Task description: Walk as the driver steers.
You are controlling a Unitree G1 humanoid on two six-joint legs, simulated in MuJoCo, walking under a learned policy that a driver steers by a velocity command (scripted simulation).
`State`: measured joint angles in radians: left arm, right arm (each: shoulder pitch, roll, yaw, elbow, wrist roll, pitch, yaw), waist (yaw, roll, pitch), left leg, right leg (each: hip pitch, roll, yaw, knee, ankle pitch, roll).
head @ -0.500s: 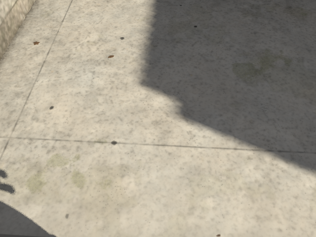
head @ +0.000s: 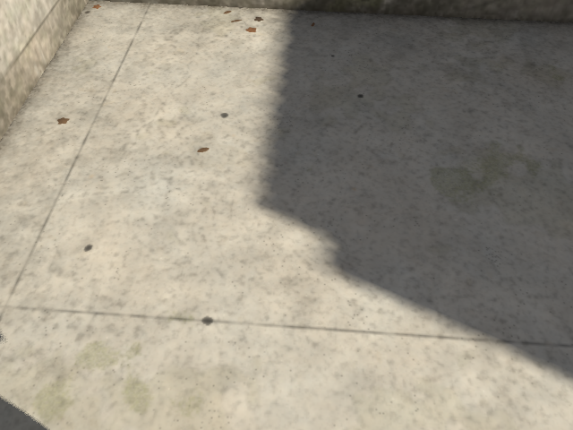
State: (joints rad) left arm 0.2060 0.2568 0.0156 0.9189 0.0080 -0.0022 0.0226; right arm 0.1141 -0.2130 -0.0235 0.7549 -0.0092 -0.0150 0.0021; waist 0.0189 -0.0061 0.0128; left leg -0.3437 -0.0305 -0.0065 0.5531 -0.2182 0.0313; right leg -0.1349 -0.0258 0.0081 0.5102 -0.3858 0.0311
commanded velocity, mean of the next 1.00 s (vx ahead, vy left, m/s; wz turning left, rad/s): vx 0.36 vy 0.00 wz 0.00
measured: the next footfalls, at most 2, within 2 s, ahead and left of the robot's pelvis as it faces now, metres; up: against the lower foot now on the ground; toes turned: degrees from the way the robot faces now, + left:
left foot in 0.62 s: +0.30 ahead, +0.12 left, +0.00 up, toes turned +2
right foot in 1.16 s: +0.59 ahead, -0.13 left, +0.00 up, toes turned -3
